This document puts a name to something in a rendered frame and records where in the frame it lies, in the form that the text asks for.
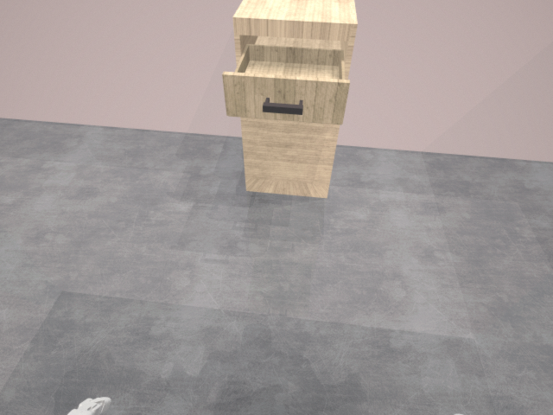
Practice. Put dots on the handle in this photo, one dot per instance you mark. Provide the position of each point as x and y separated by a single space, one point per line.
282 108

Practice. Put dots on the drawer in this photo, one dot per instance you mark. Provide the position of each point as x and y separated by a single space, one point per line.
287 75

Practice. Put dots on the robot left hand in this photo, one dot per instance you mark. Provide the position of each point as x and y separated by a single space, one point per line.
92 407

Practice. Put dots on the cabinet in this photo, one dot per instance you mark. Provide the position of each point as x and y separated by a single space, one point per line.
289 157

